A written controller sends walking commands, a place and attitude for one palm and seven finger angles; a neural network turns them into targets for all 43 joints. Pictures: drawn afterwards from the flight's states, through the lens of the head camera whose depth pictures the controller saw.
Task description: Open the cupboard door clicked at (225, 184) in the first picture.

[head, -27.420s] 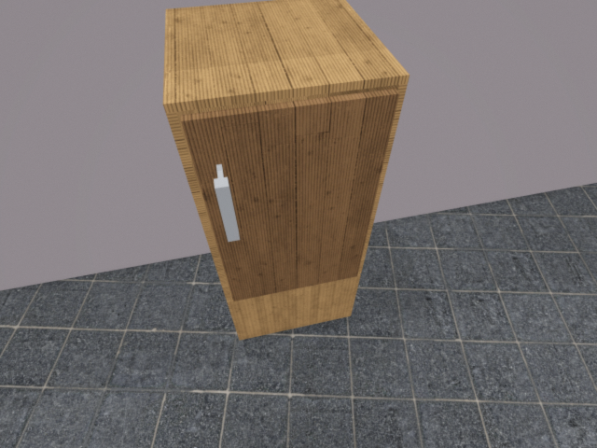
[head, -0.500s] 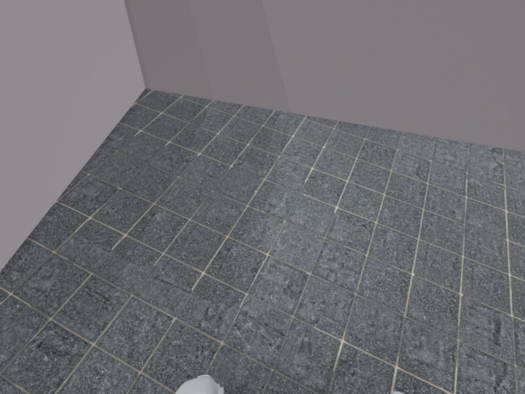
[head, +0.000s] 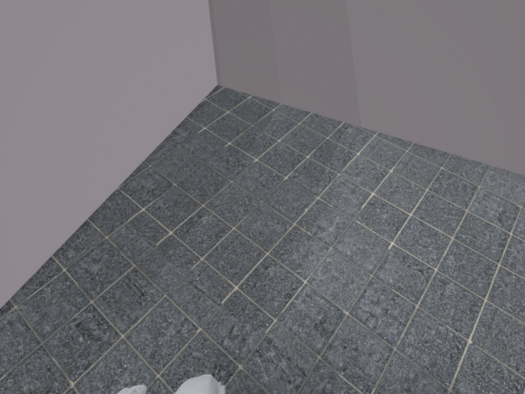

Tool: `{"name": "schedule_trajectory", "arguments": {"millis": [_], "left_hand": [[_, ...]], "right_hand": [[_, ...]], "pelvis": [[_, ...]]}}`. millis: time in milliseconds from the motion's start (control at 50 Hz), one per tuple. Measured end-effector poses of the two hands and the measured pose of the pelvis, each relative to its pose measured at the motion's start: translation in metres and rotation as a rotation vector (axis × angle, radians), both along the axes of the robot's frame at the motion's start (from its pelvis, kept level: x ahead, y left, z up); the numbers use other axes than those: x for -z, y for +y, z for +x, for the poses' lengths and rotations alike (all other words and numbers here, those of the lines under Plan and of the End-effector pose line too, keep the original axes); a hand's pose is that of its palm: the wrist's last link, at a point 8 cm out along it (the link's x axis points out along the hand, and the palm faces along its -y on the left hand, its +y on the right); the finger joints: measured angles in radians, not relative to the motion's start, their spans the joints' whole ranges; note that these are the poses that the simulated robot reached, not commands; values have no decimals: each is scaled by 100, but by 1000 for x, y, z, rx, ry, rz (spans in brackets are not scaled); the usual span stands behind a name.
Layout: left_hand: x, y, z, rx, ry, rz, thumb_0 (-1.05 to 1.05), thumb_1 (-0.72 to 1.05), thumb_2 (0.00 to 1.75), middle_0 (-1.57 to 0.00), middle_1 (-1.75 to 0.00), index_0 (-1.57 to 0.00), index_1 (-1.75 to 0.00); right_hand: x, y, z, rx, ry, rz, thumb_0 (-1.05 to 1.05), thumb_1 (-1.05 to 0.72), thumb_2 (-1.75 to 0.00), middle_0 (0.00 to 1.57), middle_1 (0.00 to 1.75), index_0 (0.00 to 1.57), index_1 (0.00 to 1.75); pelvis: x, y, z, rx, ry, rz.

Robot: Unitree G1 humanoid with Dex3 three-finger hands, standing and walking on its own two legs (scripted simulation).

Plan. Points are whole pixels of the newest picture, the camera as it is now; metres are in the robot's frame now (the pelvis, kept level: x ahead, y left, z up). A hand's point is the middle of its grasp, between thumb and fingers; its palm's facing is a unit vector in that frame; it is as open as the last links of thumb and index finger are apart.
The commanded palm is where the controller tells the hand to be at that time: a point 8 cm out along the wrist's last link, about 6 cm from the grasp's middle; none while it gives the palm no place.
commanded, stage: turn to face it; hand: left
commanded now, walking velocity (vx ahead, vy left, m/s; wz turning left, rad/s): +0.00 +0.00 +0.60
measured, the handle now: out of the picture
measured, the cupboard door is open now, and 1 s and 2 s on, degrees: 49 49 49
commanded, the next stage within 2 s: none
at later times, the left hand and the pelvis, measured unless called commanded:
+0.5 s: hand out of the picture +0.08 +0.20 -0.16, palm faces +0.27 -0.91 -0.31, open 7.3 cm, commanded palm none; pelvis +0.04 -0.03 -0.01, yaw +16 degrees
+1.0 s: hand out of the picture +0.00 +0.21 -0.17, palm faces +0.56 -0.79 -0.25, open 7.3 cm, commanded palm none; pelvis +0.05 -0.02 +0.00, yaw +34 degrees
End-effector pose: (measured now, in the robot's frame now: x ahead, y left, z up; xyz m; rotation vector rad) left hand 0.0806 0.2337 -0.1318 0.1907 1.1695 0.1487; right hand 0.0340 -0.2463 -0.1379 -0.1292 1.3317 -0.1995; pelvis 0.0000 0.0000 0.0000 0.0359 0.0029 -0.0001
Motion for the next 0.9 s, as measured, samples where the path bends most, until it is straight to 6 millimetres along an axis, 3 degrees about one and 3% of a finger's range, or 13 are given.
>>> {"name": "schedule_trajectory", "arguments": {"millis": [120,180,320,460,560,680,820,900], "left_hand": [[28,30,-24,-95,66,-21,0,92,90,-21,-30,-21,-30],[31,42,-29,-126,110,0,0,92,90,-20,-30,-20,-30],[5,46,-15,-187,46,30,1,92,90,-20,-30,-20,-30],[-6,22,-10,-234,-28,87,1,91,90,-20,-30,-20,-30],[-11,-4,-35,-303,18,71,0,91,90,-20,-30,-20,-30],[-3,-25,-66,-400,69,4,1,91,90,-20,-30,-21,-30],[31,-15,-113,-541,111,-54,1,91,90,-21,-30,-21,-30],[26,-3,-121,-590,127,-36,1,91,90,-20,-30,-20,-30]], "right_hand": [[-7,2,96,-152,-165,-83,0,-91,-90,20,30,20,30],[-15,6,122,-194,-222,-104,0,-91,-90,20,30,20,30],[-18,8,141,-273,-193,-81,0,-91,-90,20,30,20,30],[10,-7,153,-314,-128,-8,0,-91,-90,20,30,21,30],[10,-8,171,-364,-88,11,1,-91,-90,20,30,20,30],[-2,11,199,-462,-86,13,1,-91,-90,20,30,20,30],[-6,57,238,-617,-178,-26,1,-91,-90,20,30,20,30],[-14,67,240,-658,-191,-45,0,-91,-90,20,30,20,30]], "pelvis": [[19,16,17,-70,2,-30],[19,16,21,-89,6,-36],[6,6,30,-158,17,-47],[15,-25,42,-248,25,-28],[7,-33,47,-322,6,-11],[1,-34,53,-413,5,2],[19,-16,50,-513,5,-25],[13,-15,49,-547,7,-41]]}}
